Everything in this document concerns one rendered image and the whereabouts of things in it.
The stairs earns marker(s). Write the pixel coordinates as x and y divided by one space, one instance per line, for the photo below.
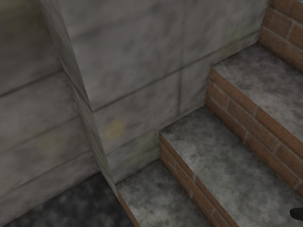
237 161

